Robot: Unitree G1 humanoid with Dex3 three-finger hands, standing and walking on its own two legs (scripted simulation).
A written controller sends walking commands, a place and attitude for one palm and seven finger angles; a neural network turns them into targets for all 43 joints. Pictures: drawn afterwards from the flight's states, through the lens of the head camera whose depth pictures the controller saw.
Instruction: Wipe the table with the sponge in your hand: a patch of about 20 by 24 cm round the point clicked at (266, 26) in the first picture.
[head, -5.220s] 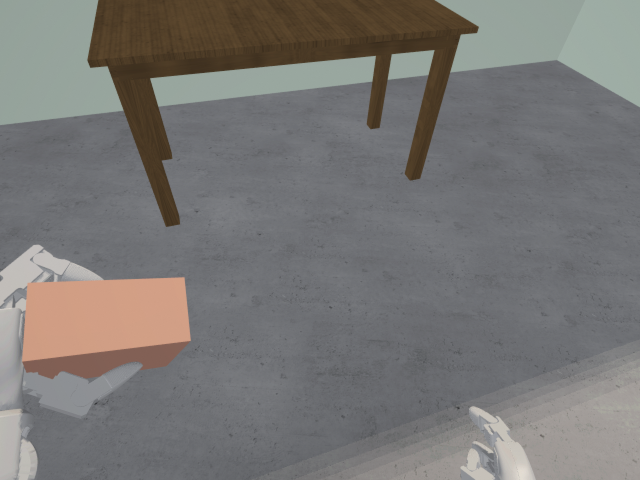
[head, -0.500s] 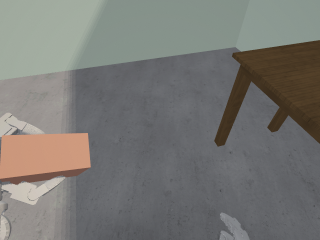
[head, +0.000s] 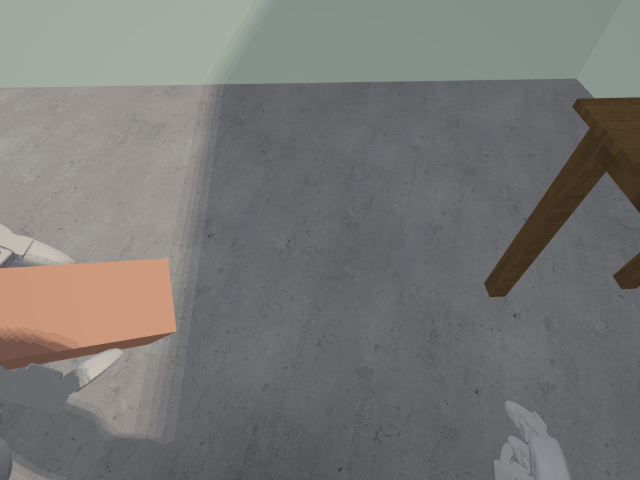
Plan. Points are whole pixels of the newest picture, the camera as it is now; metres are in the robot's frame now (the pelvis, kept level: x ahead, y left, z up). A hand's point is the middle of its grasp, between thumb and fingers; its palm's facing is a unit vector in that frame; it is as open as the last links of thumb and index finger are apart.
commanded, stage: walk to a spot facing it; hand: left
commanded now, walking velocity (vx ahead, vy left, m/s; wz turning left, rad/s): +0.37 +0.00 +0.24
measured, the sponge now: (108, 311) +0.22 +0.21 +0.17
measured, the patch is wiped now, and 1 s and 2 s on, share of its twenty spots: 0.00 0.00 0.00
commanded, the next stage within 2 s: turn to face it in 0.86 s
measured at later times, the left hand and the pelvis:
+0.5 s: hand (144, 234) +0.31 +0.21 +0.17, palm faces +0.51 -0.74 -0.43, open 10.5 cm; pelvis +0.11 -0.05 -0.01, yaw +7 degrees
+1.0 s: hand (129, 157) +0.41 +0.26 +0.18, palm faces +0.59 -0.67 -0.45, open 10.5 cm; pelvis +0.24 -0.03 -0.01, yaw +17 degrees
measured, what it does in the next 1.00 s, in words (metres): walks ahead, turning left: right foot, then left foot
